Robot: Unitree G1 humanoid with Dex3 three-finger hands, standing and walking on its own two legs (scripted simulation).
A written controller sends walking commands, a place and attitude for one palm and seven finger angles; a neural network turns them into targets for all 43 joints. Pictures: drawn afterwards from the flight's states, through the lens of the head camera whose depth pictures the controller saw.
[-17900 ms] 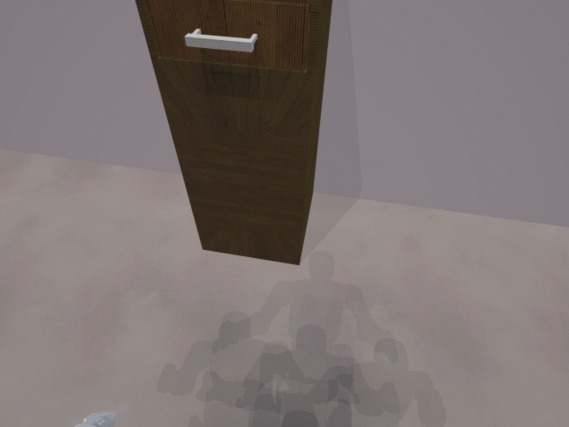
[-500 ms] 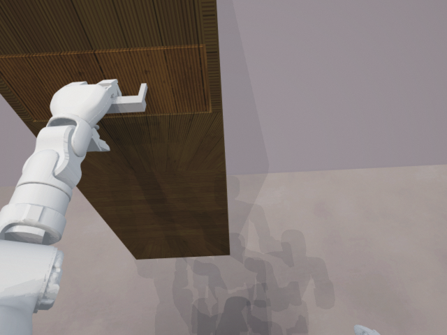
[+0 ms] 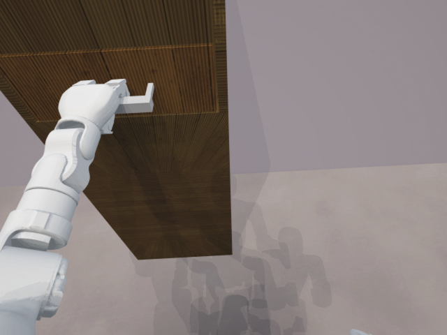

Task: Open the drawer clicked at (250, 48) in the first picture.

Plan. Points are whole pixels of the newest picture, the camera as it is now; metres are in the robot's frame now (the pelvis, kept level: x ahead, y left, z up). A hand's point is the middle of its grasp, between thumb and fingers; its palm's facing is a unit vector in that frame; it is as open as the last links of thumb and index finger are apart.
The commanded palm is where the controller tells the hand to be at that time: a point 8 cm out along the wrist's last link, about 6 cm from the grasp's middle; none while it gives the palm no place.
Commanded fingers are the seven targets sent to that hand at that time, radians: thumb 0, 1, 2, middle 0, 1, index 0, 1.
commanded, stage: pull the drawer open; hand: left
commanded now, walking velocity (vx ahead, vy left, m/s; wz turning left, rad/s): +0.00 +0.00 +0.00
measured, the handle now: (111, 98) +0.50 +0.23 +0.16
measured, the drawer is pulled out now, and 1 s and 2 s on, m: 0.00 0.02 0.11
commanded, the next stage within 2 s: none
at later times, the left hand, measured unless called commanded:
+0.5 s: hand (103, 134) +0.42 +0.23 +0.14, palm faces +0.03 -0.03 -1.00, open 5.6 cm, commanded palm +0.40 +0.24 +0.20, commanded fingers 0.00 0.90 0.90 -0.40 -1.35 -0.40 -1.35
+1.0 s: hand (102, 138) +0.41 +0.23 +0.14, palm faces +0.04 -0.05 -1.00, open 5.7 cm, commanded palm +0.35 +0.23 +0.20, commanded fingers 0.00 0.90 0.90 -0.40 -1.35 -0.40 -1.35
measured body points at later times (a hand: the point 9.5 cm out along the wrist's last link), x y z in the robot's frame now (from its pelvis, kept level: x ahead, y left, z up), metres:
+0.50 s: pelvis +0.01 +0.00 +0.00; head +0.05 -0.03 +0.45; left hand +0.42 +0.23 +0.19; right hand +0.17 -0.25 -0.12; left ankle -0.01 +0.08 -0.73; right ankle -0.03 -0.12 -0.73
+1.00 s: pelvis +0.01 -0.01 +0.00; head +0.04 -0.05 +0.45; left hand +0.41 +0.23 +0.19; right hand +0.14 -0.27 -0.12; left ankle -0.01 +0.08 -0.73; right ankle -0.03 -0.12 -0.73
